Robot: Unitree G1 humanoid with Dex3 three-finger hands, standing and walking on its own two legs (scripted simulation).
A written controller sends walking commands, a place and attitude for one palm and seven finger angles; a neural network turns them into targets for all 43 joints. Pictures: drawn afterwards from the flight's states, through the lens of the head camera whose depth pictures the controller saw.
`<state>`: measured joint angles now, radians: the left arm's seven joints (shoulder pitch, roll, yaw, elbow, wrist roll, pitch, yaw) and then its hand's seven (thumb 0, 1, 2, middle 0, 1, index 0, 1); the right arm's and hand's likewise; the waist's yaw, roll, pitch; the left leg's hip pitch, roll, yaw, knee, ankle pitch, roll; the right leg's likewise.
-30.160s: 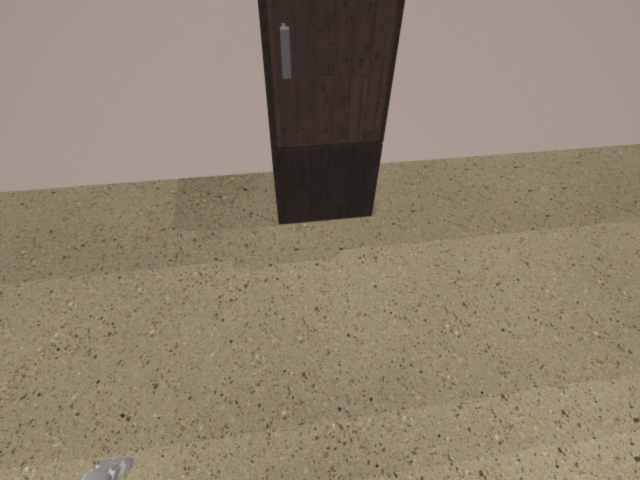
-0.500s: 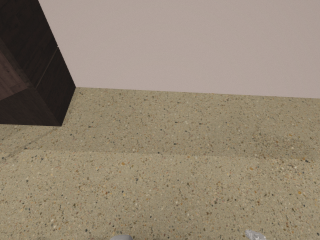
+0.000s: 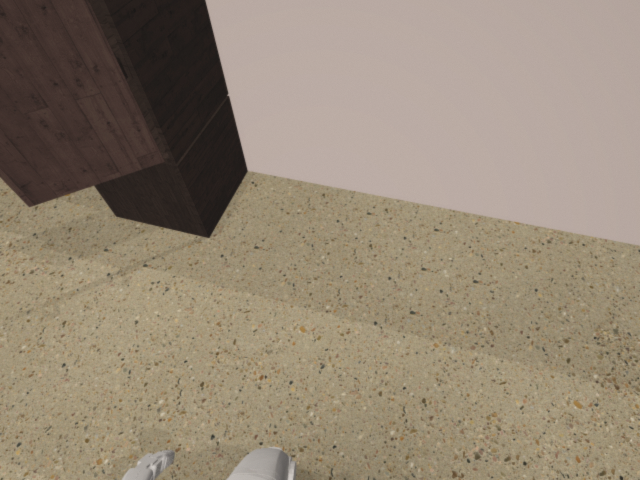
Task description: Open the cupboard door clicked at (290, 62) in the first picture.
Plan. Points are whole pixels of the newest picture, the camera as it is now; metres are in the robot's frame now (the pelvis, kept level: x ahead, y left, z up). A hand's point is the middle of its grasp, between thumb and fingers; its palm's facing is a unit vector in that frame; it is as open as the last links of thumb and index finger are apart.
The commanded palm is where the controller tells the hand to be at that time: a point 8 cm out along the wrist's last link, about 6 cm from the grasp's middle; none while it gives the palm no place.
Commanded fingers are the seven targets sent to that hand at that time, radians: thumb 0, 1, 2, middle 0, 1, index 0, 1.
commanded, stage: turn to face it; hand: left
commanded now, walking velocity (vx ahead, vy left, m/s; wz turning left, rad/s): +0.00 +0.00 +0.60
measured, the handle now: out of the picture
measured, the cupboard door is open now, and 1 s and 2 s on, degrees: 44 44 44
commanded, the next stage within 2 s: take the last steps up to it in 0.74 s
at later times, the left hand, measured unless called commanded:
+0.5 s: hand out of the picture +0.04 +0.24 -0.16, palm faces +0.30 -0.92 -0.26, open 7.4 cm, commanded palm none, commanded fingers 0.00 0.90 0.90 -0.20 -0.30 -0.20 -0.30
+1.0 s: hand out of the picture -0.06 +0.17 -0.19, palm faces +0.52 -0.84 -0.18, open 7.4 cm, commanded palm none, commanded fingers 0.00 0.90 0.90 -0.20 -0.30 -0.20 -0.30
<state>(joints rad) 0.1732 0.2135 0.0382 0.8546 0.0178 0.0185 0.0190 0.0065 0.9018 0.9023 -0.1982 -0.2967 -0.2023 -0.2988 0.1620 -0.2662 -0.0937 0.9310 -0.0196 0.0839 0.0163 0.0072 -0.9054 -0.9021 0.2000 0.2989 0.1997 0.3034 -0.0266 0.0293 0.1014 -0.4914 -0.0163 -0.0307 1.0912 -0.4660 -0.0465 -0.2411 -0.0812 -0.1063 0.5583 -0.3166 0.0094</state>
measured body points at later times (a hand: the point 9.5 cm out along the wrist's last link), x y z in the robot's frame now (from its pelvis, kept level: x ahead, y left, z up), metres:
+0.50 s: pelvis +0.01 +0.00 +0.00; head +0.05 +0.03 +0.45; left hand +0.03 +0.29 -0.14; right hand +0.16 -0.22 -0.13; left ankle +0.01 +0.12 -0.73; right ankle +0.05 -0.15 -0.69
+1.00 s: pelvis +0.02 -0.01 -0.01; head +0.04 +0.03 +0.44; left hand -0.08 +0.21 -0.17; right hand +0.23 -0.18 -0.13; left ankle -0.02 +0.08 -0.73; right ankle +0.05 -0.14 -0.71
